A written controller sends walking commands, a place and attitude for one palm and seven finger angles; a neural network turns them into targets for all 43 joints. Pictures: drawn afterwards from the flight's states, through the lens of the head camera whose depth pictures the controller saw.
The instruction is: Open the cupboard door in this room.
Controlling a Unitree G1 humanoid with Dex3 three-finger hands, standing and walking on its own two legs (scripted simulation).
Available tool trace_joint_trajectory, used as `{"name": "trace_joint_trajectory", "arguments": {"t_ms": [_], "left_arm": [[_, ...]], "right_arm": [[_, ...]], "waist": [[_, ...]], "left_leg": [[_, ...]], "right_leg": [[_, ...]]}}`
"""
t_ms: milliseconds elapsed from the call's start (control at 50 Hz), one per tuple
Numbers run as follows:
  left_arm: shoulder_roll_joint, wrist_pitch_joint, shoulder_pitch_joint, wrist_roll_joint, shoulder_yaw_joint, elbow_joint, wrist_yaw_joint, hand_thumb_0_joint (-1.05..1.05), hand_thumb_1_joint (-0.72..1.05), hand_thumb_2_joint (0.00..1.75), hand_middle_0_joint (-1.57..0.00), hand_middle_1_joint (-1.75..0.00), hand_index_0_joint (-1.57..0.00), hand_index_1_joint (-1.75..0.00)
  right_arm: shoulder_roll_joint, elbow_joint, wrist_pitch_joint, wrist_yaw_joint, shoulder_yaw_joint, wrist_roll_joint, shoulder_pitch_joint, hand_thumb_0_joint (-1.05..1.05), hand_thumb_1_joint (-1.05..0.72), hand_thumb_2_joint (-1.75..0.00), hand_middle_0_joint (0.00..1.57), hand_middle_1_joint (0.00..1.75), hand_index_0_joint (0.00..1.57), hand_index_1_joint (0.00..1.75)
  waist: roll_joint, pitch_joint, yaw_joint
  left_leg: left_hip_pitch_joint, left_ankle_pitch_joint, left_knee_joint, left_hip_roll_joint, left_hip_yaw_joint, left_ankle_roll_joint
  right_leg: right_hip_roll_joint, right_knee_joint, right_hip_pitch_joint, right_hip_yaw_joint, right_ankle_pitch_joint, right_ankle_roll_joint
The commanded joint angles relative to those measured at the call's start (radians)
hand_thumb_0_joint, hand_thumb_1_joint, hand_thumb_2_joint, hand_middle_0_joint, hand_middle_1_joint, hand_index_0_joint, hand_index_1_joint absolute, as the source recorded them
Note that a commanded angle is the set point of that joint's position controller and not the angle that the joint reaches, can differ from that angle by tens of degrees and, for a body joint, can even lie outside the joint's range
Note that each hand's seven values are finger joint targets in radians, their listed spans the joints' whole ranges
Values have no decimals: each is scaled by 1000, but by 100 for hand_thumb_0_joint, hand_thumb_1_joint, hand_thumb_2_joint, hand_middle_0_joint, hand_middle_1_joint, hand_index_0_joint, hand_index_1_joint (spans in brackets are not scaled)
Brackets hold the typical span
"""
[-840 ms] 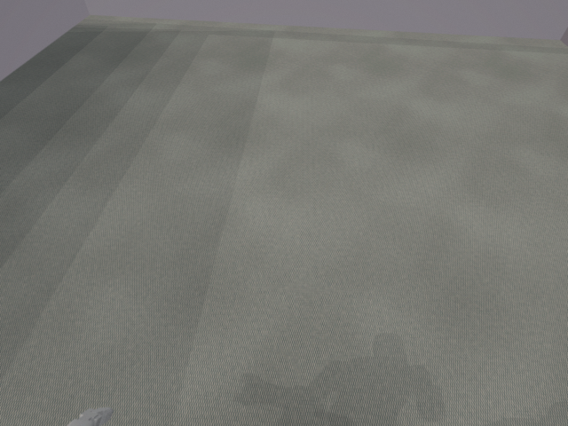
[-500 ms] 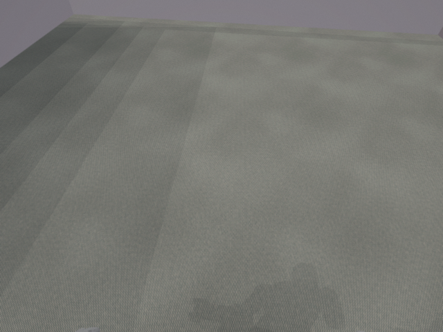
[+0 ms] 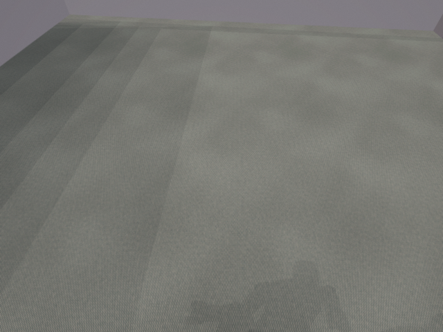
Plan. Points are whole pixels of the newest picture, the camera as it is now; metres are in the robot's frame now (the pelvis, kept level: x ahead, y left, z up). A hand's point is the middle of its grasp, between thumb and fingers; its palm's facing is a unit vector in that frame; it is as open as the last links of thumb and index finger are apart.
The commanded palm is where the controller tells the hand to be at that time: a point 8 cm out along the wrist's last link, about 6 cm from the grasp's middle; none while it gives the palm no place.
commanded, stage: stand and wait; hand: left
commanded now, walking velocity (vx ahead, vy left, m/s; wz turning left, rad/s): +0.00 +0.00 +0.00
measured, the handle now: out of the picture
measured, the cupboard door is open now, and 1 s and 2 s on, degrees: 0 0 0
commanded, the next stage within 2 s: turn or walk to find it in 0.06 s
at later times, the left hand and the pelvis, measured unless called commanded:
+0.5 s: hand out of the picture +0.03 +0.23 -0.19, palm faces +0.10 -0.96 -0.24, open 7.4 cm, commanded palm none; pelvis -0.02 +0.01 -0.01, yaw +6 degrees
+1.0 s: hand out of the picture -0.09 +0.19 -0.18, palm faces +0.38 -0.90 -0.24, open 7.4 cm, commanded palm none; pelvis -0.05 +0.00 -0.01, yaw +22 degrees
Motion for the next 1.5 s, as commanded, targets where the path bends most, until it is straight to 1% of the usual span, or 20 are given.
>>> {"name": "trace_joint_trajectory", "arguments": {"t_ms": [0,300,360,400,420,480,600,640,660,680,760,940,1000,1020,1040,1060,1160,1400,1460,1480], "left_arm": [[212,-22,-50,-3,41,-67,15,0,90,90,-20,-30,-20,-30],[121,28,34,2,50,-147,39,0,90,90,-20,-30,-20,-30],[89,34,17,3,54,-184,41,0,90,90,-20,-30,-20,-30],[37,35,14,-2,52,-205,42,0,90,90,-20,-30,-20,-30],[30,36,10,-2,53,-214,45,0,90,90,-20,-30,-20,-30],[3,31,32,-5,59,-215,43,0,90,90,-20,-30,-20,-30],[-40,23,121,-13,64,-207,40,0,90,90,-20,-30,-20,-30],[18,12,196,-1,79,-195,48,0,90,90,-20,-30,-20,-30],[107,4,190,15,99,-203,54,0,90,90,-20,-30,-20,-30],[119,9,177,8,90,-223,51,0,90,90,-20,-30,-20,-30],[29,-3,65,12,72,-239,50,0,90,90,-20,-30,-20,-30],[88,5,207,25,94,-186,47,0,90,90,-20,-30,-20,-30],[96,12,176,14,100,-183,44,0,90,90,-20,-30,-20,-30],[65,19,182,5,95,-190,40,0,90,90,-20,-30,-20,-30],[-5,25,188,1,82,-226,32,0,90,90,-20,-30,-20,-30],[-17,35,138,10,69,-245,37,0,90,90,-20,-30,-20,-30],[-15,42,118,5,85,-185,23,0,90,90,-20,-30,-20,-30],[-55,34,67,-5,77,-235,33,0,90,90,-20,-30,-20,-30],[-42,18,145,-6,82,-220,39,0,90,90,-20,-30,-20,-30],[-1,9,165,-1,89,-220,44,0,90,90,-20,-30,-20,-30]], "right_arm": [[-205,-65,-27,-9,-34,-1,-58,0,-90,-90,20,30,20,30],[-60,-132,27,0,-37,-3,60,0,-90,-90,20,30,20,30],[-70,-154,27,3,-50,-7,88,0,-90,-90,20,30,20,30],[-114,-171,18,-2,-65,-12,110,0,-90,-90,20,30,20,30],[-120,-175,16,-8,-72,-11,130,0,-90,-90,20,30,20,30],[-97,-192,18,-21,-79,-12,118,0,-90,-90,20,30,20,30],[-77,-210,32,-17,-97,-10,115,0,-90,-90,20,30,20,30],[-25,-231,36,-7,-95,4,94,0,-90,-90,20,30,20,30],[42,-257,35,-3,-88,5,105,0,-90,-90,20,30,20,30],[9,-267,39,-2,-99,-10,56,0,-90,-90,20,30,20,30],[35,-202,60,18,-99,-9,103,0,-90,-90,20,30,20,30],[55,-236,47,19,-68,5,-32,0,-90,-90,20,30,20,30],[32,-212,31,15,-68,3,66,0,-90,-90,20,30,20,30],[-25,-202,20,15,-78,-1,113,0,-90,-90,20,30,20,30],[-128,-210,15,13,-101,-6,137,0,-90,-90,20,30,20,30],[-159,-200,22,5,-110,-1,185,0,-90,-90,20,30,20,30],[-50,-221,7,-19,-77,-5,60,0,-90,-90,20,30,20,30],[-54,-220,24,-14,-98,-16,103,0,-90,-90,20,30,20,30],[-43,-227,27,-7,-100,-9,80,0,-90,-90,20,30,20,30],[-11,-232,26,-2,-97,-1,92,0,-90,-90,20,30,20,30]], "waist": [[-9,-36,2],[-81,-58,-4],[21,-49,-16],[205,-40,-20],[227,-39,-29],[161,-81,-14],[144,-118,2],[3,-116,35],[-273,-69,31],[-211,-32,49],[-146,45,-33],[-198,-2,49],[-167,-65,-4],[-24,-112,-26],[282,-117,-29],[239,-114,-58],[157,-48,-2],[139,-63,-22],[103,-81,23],[8,-83,32]], "left_leg": [[-7,74,-60,99,-93,40],[-139,117,199,41,-79,21],[-153,181,128,86,-187,56],[-132,288,-39,219,-443,161],[-93,355,-71,251,-507,215],[-25,428,-9,226,-451,237],[-96,339,49,132,-406,166],[-307,75,177,38,-323,78],[-501,-210,410,-98,-109,-3],[-467,-335,595,-69,-97,-9],[-426,-165,834,-10,-53,-26],[-280,-264,420,-1,59,-30],[-87,-55,116,-9,88,-14],[73,141,16,65,9,11],[207,498,-12,330,-312,116],[138,624,-16,408,-342,210],[12,471,-30,217,-179,170],[-19,399,-9,202,-320,197],[-131,326,72,148,-302,139],[-249,169,149,92,-263,87]], "right_leg": [[-128,-98,-15,120,58,-30],[-249,14,-64,82,118,-60],[-173,142,-120,-12,32,-17],[-34,371,-194,-86,-195,41],[-29,496,-256,-35,-327,39],[-42,558,-298,15,-323,42],[7,187,-81,-31,-157,51],[-110,-58,144,55,-38,25],[-389,-140,185,345,-21,-79],[-475,-140,15,339,57,-149],[-303,-89,-100,98,171,-124],[-349,11,23,20,418,-147],[-312,151,-11,-71,417,-63],[-265,295,-114,-128,285,-6],[-134,499,-378,-176,-278,73],[-116,640,-393,-100,-444,73],[-115,736,-368,-34,-201,83],[-44,333,-204,-42,-223,73],[-39,57,-9,-54,-28,66],[-117,-48,118,16,34,47]]}}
